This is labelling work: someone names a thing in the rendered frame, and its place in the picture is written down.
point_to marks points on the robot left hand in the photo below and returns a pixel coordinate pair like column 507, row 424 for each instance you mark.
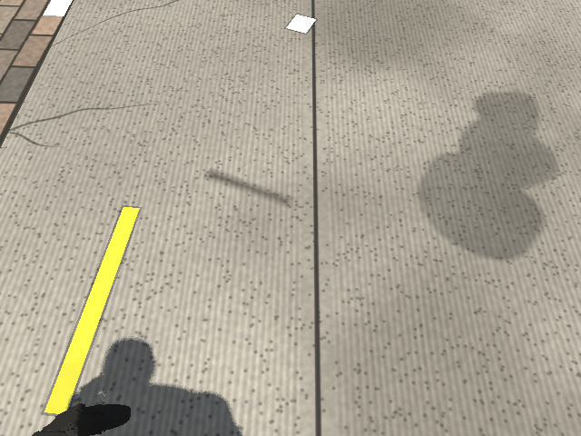
column 85, row 421

